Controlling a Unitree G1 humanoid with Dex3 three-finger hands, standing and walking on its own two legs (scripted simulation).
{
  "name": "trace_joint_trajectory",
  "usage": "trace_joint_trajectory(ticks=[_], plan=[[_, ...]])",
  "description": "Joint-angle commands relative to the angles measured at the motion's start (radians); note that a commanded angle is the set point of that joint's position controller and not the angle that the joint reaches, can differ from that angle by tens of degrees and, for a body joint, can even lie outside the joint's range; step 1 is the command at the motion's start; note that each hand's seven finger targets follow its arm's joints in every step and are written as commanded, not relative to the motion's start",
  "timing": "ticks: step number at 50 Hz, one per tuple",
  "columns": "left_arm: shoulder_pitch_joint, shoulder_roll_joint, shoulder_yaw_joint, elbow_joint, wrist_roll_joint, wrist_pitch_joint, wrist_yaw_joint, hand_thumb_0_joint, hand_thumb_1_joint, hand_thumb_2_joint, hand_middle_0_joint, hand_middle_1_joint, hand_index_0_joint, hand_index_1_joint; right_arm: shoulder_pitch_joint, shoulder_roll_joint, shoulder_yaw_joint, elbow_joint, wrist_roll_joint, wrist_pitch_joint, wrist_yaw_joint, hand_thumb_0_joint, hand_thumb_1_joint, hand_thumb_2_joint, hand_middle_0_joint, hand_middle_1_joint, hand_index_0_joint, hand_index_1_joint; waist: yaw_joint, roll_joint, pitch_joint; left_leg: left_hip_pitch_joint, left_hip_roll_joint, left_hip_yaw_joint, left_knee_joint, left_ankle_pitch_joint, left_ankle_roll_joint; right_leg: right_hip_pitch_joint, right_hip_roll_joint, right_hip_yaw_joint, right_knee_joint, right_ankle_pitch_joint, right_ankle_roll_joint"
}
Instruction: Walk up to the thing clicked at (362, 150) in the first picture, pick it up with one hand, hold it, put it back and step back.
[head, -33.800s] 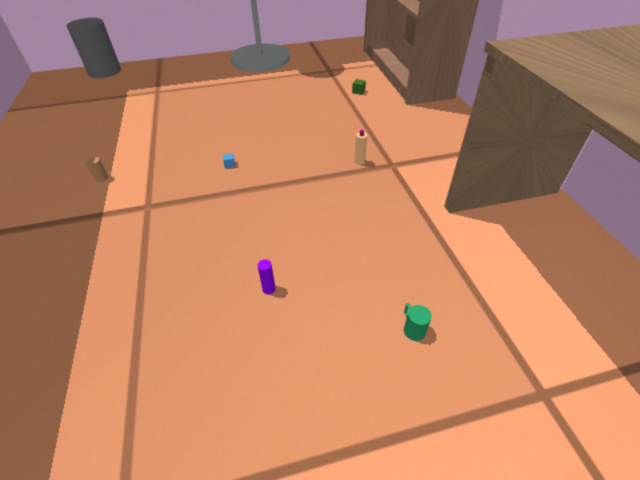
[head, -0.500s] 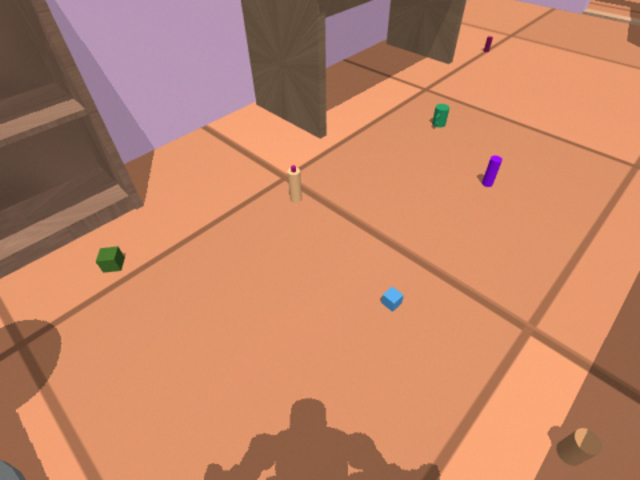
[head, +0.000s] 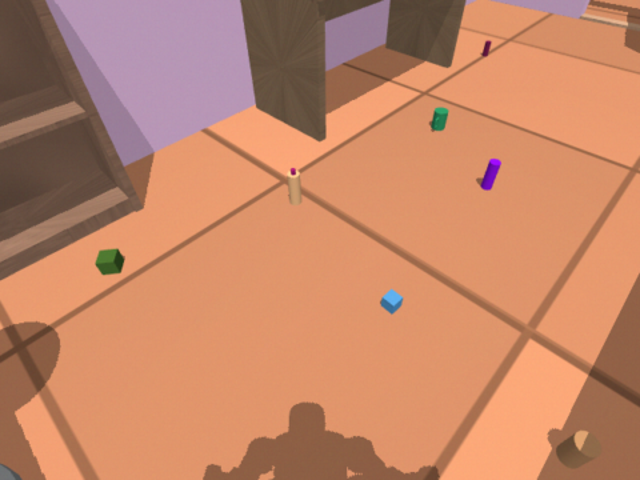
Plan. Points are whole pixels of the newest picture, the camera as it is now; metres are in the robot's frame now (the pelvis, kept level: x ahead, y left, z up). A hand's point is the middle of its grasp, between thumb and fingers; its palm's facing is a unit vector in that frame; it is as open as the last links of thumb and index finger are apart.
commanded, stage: stand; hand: left
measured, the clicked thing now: (294, 185) +1.49 +0.14 -0.68
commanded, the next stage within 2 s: walk up in 0.18 s
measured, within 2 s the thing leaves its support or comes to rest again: neither
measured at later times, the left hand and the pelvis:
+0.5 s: hand out of the picture +0.14 +0.24 -0.15, palm faces -0.06 -0.89 -0.45, open 7.4 cm; pelvis +0.06 -0.06 -0.03, yaw -4 degrees
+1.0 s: hand (183, 390) +0.32 +0.26 -0.18, palm faces -0.07 -0.94 -0.34, open 7.4 cm; pelvis +0.27 -0.02 -0.02, yaw -1 degrees
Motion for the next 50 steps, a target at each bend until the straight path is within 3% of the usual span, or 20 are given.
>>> trace_joint_trajectory(ticks=[1,8,9,10,12,13,19,22,23,24,25,27,29,36,41,44,45,46,47,50], plan=[[-0.033,0.220,0.042,-0.060,-0.002,-0.016,0.014,0.000,0.900,0.900,-0.200,-0.300,-0.200,-0.300,-0.026,-0.215,-0.040,-0.058,0.006,-0.017,-0.012,0.000,-0.900,-0.900,0.200,0.300,0.200,0.300,-0.002,-0.003,-0.068,0.029,0.116,-0.090,-0.056,0.150,0.026,-0.004,-0.098,0.052,-0.022,0.211,-0.054],[-0.029,0.212,0.042,-0.061,-0.002,-0.016,0.011,0.000,0.900,0.900,-0.200,-0.300,-0.200,-0.300,-0.026,-0.214,-0.040,-0.058,0.004,-0.019,-0.013,0.000,-0.900,-0.900,0.200,0.300,0.200,0.300,0.003,0.003,-0.061,0.014,0.112,-0.090,-0.062,0.122,0.029,-0.002,-0.099,0.059,-0.032,0.190,-0.054],[0.008,0.299,0.106,-0.121,0.017,-0.023,-0.021,0.000,0.900,0.900,-0.200,-0.300,-0.200,-0.300,0.032,-0.310,-0.105,-0.116,-0.016,-0.041,0.010,0.000,-0.900,-0.900,0.200,0.300,0.200,0.300,-0.008,0.006,-0.154,0.088,0.116,-0.117,-0.012,-0.397,0.104,-0.067,-0.026,0.033,0.066,-0.330,-0.083],[-0.035,0.286,0.106,-0.125,0.028,-0.020,-0.035,0.000,0.900,0.900,-0.200,-0.300,-0.200,-0.300,0.077,-0.338,-0.125,-0.096,-0.023,-0.046,0.020,0.000,-0.900,-0.900,0.200,0.300,0.200,0.300,-0.040,0.070,-0.080,0.132,0.172,-0.194,-0.077,-0.601,0.147,-0.271,-0.011,-0.006,0.158,-0.431,-0.076],[-0.158,0.261,0.110,-0.193,0.034,-0.019,-0.054,0.000,0.900,0.900,-0.200,-0.300,-0.200,-0.300,0.118,-0.371,-0.151,-0.119,-0.025,-0.053,0.023,0.000,-0.900,-0.900,0.200,0.300,0.200,0.300,-0.091,0.159,0.111,0.087,0.403,-0.419,-0.246,-0.602,0.256,-0.558,-0.023,-0.037,0.476,-0.313,-0.047],[-0.139,0.260,0.111,-0.199,0.029,-0.026,-0.058,0.000,0.900,0.900,-0.200,-0.300,-0.200,-0.300,0.107,-0.364,-0.153,-0.132,-0.025,-0.062,0.022,0.000,-0.900,-0.900,0.200,0.300,0.200,0.300,-0.065,0.109,0.141,0.067,0.427,-0.431,-0.255,-0.539,0.270,-0.575,-0.069,0.005,0.490,-0.297,-0.047],[0.048,0.249,0.127,-0.177,0.019,-0.033,-0.099,0.000,0.900,0.900,-0.200,-0.300,-0.200,-0.300,-0.038,-0.330,-0.142,-0.223,-0.035,-0.061,0.041,0.000,-0.900,-0.900,0.200,0.300,0.200,0.300,0.038,0.199,0.033,-0.137,0.241,-0.093,-0.135,-0.380,0.172,-0.152,-0.052,-0.123,0.282,-0.143,-0.033],[0.314,0.316,0.167,-0.094,0.025,-0.055,-0.069,0.000,0.900,0.900,-0.200,-0.300,-0.200,-0.300,-0.021,-0.236,-0.111,-0.244,-0.039,-0.047,0.041,0.000,-0.900,-0.900,0.200,0.300,0.200,0.300,0.153,-0.103,-0.081,-0.426,0.096,0.050,0.357,-0.440,0.119,0.299,0.009,-0.137,0.186,-0.140,-0.043],[0.436,0.402,0.197,-0.086,0.034,-0.061,-0.046,0.000,0.900,0.900,-0.200,-0.300,-0.200,-0.300,-0.023,-0.153,-0.077,-0.272,-0.031,-0.045,0.044,0.000,-0.900,-0.900,0.200,0.300,0.200,0.300,0.225,-0.380,-0.064,-0.625,-0.026,0.055,0.727,-0.486,0.082,0.322,-0.158,0.177,-0.009,-0.508,-0.088],[0.340,0.451,0.184,-0.149,0.036,-0.071,-0.041,0.000,0.900,0.900,-0.200,-0.300,-0.200,-0.300,-0.012,-0.195,-0.086,-0.290,-0.004,-0.037,0.044,0.000,-0.900,-0.900,0.200,0.300,0.200,0.300,0.167,-0.287,-0.028,-0.633,-0.077,-0.136,0.866,-0.391,0.053,0.121,-0.387,0.663,-0.294,-0.835,-0.189],[0.194,0.456,0.174,-0.197,0.015,-0.072,-0.041,0.000,0.900,0.900,-0.200,-0.300,-0.200,-0.300,-0.005,-0.282,-0.109,-0.269,-0.001,-0.035,0.041,0.000,-0.900,-0.900,0.200,0.300,0.200,0.300,0.101,-0.141,0.074,-0.602,0.005,-0.234,0.869,-0.286,0.052,-0.018,-0.412,0.669,-0.313,-0.866,-0.223],[0.067,0.382,0.160,-0.228,0.009,-0.079,-0.037,0.000,0.900,0.900,-0.200,-0.300,-0.200,-0.300,0.095,-0.305,-0.114,-0.217,0.010,-0.042,0.046,0.000,-0.900,-0.900,0.200,0.300,0.200,0.300,0.019,-0.101,0.085,-0.555,0.061,-0.217,0.805,-0.160,0.044,-0.044,-0.310,0.385,-0.238,-0.606,-0.216],[0.081,0.338,0.146,-0.231,0.003,-0.083,-0.037,0.000,0.900,0.900,-0.200,-0.300,-0.200,-0.300,0.164,-0.291,-0.111,-0.186,0.008,-0.043,0.053,0.000,-0.900,-0.900,0.200,0.300,0.200,0.300,0.004,-0.109,0.046,-0.459,0.062,-0.200,0.713,-0.103,0.030,-0.075,-0.260,0.221,-0.210,-0.428,-0.202],[0.134,0.353,0.161,-0.255,0.004,-0.104,-0.034,0.000,0.900,0.900,-0.200,-0.300,-0.200,-0.300,0.066,-0.273,-0.116,-0.253,-0.014,-0.042,0.084,0.000,-0.900,-0.900,0.200,0.300,0.200,0.300,0.046,-0.072,0.070,-0.535,0.083,-0.145,0.467,-0.006,-0.011,-0.001,-0.265,0.071,-0.214,-0.372,-0.240],[0.136,0.355,0.156,-0.265,0.009,-0.097,-0.042,0.000,0.900,0.900,-0.200,-0.300,-0.200,-0.300,0.020,-0.251,-0.118,-0.287,-0.015,-0.059,0.093,0.000,-0.900,-0.900,0.200,0.300,0.200,0.300,0.050,-0.077,0.045,-0.339,0.085,-0.015,0.275,0.033,0.022,-0.014,-0.235,-0.049,-0.100,-0.116,-0.213],[0.149,0.314,0.130,-0.273,0.008,-0.082,-0.040,0.000,0.900,0.900,-0.200,-0.300,-0.200,-0.300,0.225,-0.287,-0.142,-0.232,-0.021,-0.073,0.072,0.000,-0.900,-0.900,0.200,0.300,0.200,0.300,-0.062,0.046,-0.066,0.000,-0.001,0.050,0.187,-0.005,0.061,-0.102,-0.152,-0.156,0.300,0.217,-0.170],[0.196,0.242,0.106,-0.283,0.003,-0.077,-0.036,0.000,0.900,0.900,-0.200,-0.300,-0.200,-0.300,0.386,-0.358,-0.168,-0.196,-0.034,-0.082,0.054,0.000,-0.900,-0.900,0.200,0.300,0.200,0.300,-0.123,0.243,-0.164,0.206,0.106,-0.124,0.128,-0.183,0.117,-0.272,-0.078,-0.204,0.642,0.111,-0.129],[0.215,0.201,0.100,-0.301,-0.020,-0.077,-0.033,0.000,0.900,0.900,-0.200,-0.300,-0.200,-0.300,0.394,-0.451,-0.186,-0.229,-0.022,-0.090,0.044,0.000,-0.900,-0.900,0.200,0.300,0.200,0.300,-0.114,0.399,-0.175,0.309,0.373,-0.707,-0.078,-0.289,0.227,-0.559,0.119,-0.133,0.838,-0.348,-0.082],[0.147,0.301,0.111,-0.292,-0.005,-0.075,-0.021,0.000,0.900,0.900,-0.200,-0.300,-0.200,-0.300,0.350,-0.453,-0.191,-0.245,0.019,-0.088,0.043,0.000,-0.900,-0.900,0.200,0.300,0.200,0.300,-0.114,0.218,-0.184,0.221,0.409,-0.751,-0.101,-0.269,0.282,-0.533,0.037,0.034,0.903,-0.364,-0.101],[0.195,0.291,0.104,-0.244,-0.031,-0.073,-0.029,0.000,0.900,0.900,-0.200,-0.300,-0.200,-0.300,0.198,-0.335,-0.136,-0.294,0.015,-0.089,0.026,0.000,-0.900,-0.900,0.200,0.300,0.200,0.300,-0.015,0.123,-0.041,0.007,0.301,-0.328,-0.048,-0.021,0.211,-0.478,-0.056,0.047,0.816,-0.195,-0.084]])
